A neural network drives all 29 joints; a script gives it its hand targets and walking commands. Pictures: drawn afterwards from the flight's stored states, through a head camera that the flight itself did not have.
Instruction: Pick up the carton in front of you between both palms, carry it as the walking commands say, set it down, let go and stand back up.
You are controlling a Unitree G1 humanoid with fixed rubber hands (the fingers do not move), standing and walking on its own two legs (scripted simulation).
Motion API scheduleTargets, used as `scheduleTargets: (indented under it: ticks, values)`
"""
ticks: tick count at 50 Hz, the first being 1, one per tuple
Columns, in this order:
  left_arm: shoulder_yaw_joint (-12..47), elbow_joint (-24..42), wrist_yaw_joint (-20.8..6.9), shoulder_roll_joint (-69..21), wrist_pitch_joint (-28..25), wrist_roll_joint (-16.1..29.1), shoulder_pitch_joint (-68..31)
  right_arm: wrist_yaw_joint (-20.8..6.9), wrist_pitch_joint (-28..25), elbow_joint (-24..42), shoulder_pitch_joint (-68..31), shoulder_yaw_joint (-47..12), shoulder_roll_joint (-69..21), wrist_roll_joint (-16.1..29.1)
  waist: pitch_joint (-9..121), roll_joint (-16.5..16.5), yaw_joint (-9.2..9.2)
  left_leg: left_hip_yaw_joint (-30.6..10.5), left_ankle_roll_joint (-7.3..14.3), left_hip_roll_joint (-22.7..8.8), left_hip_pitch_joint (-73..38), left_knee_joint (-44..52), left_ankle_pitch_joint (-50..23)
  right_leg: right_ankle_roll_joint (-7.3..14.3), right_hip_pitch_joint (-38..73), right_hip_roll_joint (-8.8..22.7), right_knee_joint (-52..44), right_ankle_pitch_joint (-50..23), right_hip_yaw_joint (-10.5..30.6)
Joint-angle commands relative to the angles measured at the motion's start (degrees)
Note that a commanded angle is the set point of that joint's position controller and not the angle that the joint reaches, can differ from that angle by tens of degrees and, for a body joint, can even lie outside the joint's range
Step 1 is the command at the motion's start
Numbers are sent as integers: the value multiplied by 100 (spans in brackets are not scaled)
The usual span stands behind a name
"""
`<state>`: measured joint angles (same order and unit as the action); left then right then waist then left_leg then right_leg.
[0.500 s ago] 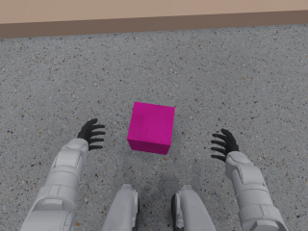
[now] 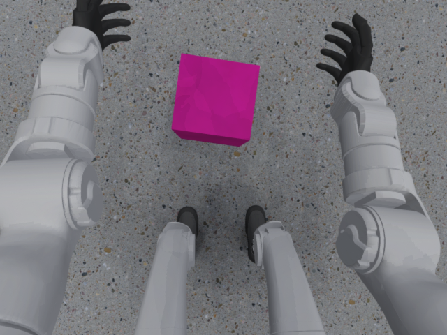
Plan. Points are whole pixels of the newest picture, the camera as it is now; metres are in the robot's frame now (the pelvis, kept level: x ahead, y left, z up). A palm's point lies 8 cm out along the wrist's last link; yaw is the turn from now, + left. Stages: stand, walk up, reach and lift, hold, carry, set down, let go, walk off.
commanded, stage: reach and lift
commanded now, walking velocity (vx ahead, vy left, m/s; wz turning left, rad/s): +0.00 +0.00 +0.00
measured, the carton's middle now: (214, 107) +0.55 +0.01 -0.53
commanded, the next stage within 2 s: none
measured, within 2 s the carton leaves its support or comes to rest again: leaves its support in 1.88 s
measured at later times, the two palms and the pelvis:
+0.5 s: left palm (131, 71) +0.56 +0.19 -0.26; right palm (307, 94) +0.52 -0.18 -0.26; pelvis +0.01 -0.01 -0.10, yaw -2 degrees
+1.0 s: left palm (153, 96) +0.56 +0.18 -0.46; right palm (282, 112) +0.52 -0.18 -0.46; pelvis -0.03 +0.00 -0.27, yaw -3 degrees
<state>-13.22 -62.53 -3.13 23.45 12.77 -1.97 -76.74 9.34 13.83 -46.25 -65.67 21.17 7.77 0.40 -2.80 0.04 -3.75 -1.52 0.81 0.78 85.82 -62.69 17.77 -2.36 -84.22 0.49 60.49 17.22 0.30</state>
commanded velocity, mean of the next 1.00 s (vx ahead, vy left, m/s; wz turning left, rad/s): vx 0.00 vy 0.00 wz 0.00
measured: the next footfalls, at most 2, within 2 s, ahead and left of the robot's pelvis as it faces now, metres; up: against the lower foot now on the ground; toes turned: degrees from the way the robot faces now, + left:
none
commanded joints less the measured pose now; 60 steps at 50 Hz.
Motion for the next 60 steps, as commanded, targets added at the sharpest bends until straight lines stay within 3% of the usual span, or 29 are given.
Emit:
scheduleTargets:
  ticks: [1, 6, 10, 16, 20, 26, 31, 40, 45, 49, 55, 60]
  values:
    - [-203, 575, -76, 737, -253, -174, -1858, -72, -236, 669, -1434, 178, 532, -153, 6287, 629, -50, 11, -193, 289, -4068, 339, -2473, -133, 2240, -524, -299, -1641, -380]
    - [-540, 779, -203, 499, -352, -528, -1617, -233, -383, 851, -1082, 441, 334, -463, 6570, 724, -28, -99, -173, 261, -4485, 198, -3814, -135, 1858, -556, -315, -2453, -354]
    - [-848, 819, -246, 203, -479, -789, -1328, -326, -558, 866, -926, 674, 119, -718, 6048, 655, 51, -150, -194, 186, -3945, -7, -4136, -190, 1231, -544, -155, -2618, -370]
    - [-1035, 696, -173, 75, -667, -900, -1047, -324, -747, 665, -854, 828, -82, -928, 5658, 355, 143, -6, -237, 251, -2011, -754, -3236, -294, 817, -524, 821, -2448, -334]
    - [-873, 710, -43, 295, -742, -710, -1254, -223, -785, 567, -1120, 686, 41, -794, 5855, 307, 178, 102, -262, 311, -1073, -1598, -2630, -331, 446, -550, 1742, -2137, -344]
    - [-59, 751, 209, 919, -732, 92, -2072, 46, -725, 496, -1899, 10, 589, -10, 6920, 395, 134, 228, -280, 296, -639, -2914, -1946, -333, 539, -553, 3083, -1882, -431]
    - [570, 521, 301, 1185, -584, 643, -2730, 142, -566, 175, -2529, -386, 904, 542, 6905, 692, 119, 255, -286, 163, -552, -3703, -1252, -252, -211, -527, 3862, -966, -596]
    - [1104, -104, 336, 1467, -511, 1021, -3687, 104, -539, -520, -3547, -487, 1329, 774, 5968, 708, 74, 201, -280, -26, 86, -4573, -123, -193, -838, -378, 4830, 10, -676]
    - [1292, -459, 329, 1457, -616, 1119, -3923, 12, -697, -972, -3824, -506, 1460, 781, 5241, 640, 29, 78, -278, -82, 381, -4987, -98, -186, -1138, -321, 5306, -2, -643]
    - [1279, -346, 354, 1552, -780, 1229, -4100, 13, -871, -1007, -4057, -649, 1529, 775, 5020, 276, 111, 15, -217, -54, 694, -5268, -397, -189, -877, -338, 5649, -401, -579]
    - [1425, -358, 437, 1495, -885, 1308, -3953, 56, -984, -875, -3967, -906, 1405, 1074, 5395, 360, 221, 28, -175, -33, 211, -5586, -1118, -164, -678, -400, 5942, -1043, -582]
    - [1513, -388, 446, 1289, -827, 1377, -3730, 113, -955, -1006, -3621, -889, 1300, 1058, 5384, 461, 125, 54, -202, -1, 105, -5595, -1130, -143, -780, -444, 5913, -1004, -622]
